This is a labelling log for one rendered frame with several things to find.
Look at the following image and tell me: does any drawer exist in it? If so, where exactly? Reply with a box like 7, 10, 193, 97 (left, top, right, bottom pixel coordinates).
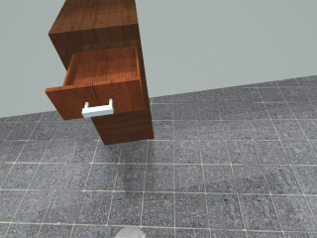
45, 46, 145, 121

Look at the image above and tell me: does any cabinet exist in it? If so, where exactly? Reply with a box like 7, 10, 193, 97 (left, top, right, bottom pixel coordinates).
48, 0, 155, 146

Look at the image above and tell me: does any robot left thigh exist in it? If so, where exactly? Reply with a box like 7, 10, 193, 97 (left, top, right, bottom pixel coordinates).
114, 226, 146, 238

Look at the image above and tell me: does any handle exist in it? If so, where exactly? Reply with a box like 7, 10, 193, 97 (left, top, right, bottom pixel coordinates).
81, 99, 114, 118

